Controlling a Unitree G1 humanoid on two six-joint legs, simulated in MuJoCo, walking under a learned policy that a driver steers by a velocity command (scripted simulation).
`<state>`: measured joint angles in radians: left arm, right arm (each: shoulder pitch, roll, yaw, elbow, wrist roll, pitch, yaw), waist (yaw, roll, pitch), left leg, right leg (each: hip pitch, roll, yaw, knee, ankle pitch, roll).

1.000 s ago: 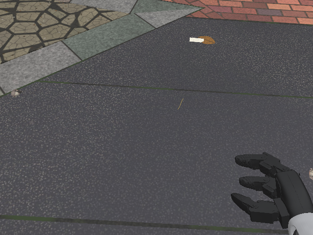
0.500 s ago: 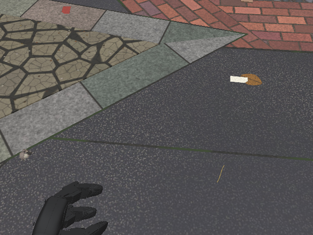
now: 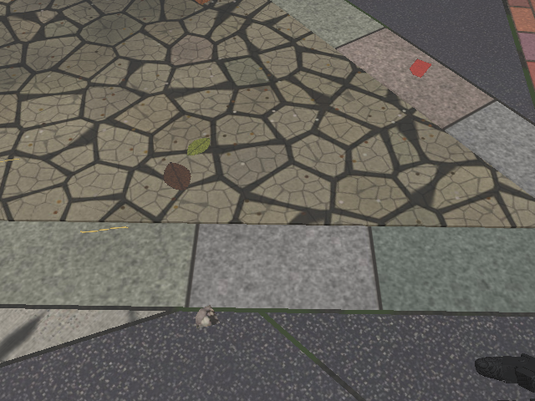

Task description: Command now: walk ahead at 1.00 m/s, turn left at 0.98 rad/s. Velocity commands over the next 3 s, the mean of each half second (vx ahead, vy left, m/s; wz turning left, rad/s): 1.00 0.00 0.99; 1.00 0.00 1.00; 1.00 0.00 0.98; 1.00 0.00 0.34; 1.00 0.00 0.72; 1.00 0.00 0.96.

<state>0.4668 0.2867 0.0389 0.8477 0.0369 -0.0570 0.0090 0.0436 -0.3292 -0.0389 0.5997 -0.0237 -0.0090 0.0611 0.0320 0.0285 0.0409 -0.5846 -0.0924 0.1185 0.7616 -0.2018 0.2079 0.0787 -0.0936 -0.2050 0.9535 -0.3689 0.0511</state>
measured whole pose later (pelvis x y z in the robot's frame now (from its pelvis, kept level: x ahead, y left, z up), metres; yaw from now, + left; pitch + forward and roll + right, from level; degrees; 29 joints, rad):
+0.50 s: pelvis +0.45 -0.01 +0.04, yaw +28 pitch +1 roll -2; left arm 0.18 0.30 0.03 0.66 0.05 -0.06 0.02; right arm 0.29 -0.39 -0.08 0.75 -0.02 -0.03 0.02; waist -0.03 0.05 0.02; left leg -0.36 -0.08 -0.07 1.29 -0.34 0.12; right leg -0.36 -0.03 -0.04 0.59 -0.25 0.04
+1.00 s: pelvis +0.79 +0.26 +0.03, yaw +57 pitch +0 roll +1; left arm 0.18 0.23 -0.01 0.64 0.06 -0.06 0.00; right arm 0.36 -0.33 -0.06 0.78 -0.02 0.00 0.00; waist -0.01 0.01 0.06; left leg -0.25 -0.24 -0.01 0.54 -0.26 0.21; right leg -0.51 -0.12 0.09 1.30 -0.39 0.06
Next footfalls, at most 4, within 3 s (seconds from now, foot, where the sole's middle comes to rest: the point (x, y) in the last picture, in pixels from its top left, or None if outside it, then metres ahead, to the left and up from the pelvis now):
0.38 right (334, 350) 0.59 -0.11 -0.73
0.84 left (186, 267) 0.81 0.28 -0.73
1.24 right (118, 168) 1.18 0.55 -0.73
1.68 left None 1.00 0.99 -0.73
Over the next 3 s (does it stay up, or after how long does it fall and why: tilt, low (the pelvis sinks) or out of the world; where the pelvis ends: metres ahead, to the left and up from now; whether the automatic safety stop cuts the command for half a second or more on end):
stays up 0.67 2.00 0.02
